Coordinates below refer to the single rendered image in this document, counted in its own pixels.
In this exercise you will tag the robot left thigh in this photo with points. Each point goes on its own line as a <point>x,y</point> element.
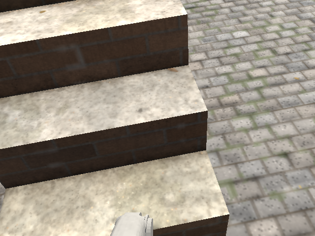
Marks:
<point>133,224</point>

